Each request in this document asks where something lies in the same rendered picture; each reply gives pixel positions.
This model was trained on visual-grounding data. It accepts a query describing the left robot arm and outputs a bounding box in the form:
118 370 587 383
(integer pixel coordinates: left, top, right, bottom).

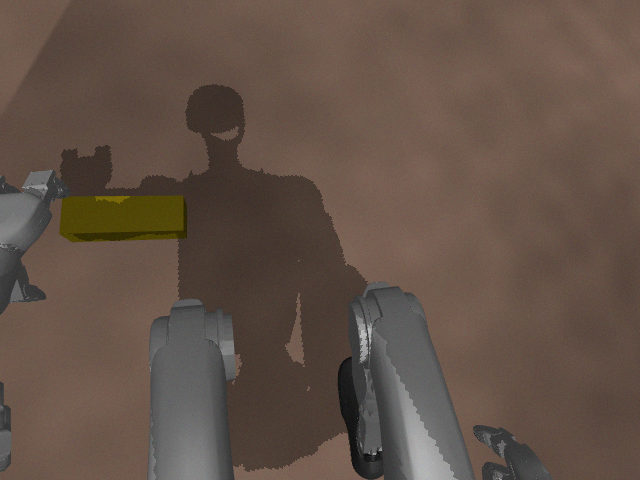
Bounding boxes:
0 247 21 472

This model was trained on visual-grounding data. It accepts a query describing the right robot foot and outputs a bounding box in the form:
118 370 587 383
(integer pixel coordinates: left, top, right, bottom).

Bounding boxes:
338 357 384 480

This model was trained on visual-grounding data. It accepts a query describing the right robot hand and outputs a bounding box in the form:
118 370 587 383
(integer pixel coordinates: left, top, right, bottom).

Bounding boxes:
473 425 553 480

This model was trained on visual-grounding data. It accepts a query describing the carton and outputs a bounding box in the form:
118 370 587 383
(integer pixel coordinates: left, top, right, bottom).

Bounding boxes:
59 196 187 242

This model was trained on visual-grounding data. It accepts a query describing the left robot hand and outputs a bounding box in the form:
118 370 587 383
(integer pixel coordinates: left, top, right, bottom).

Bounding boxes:
0 170 71 303

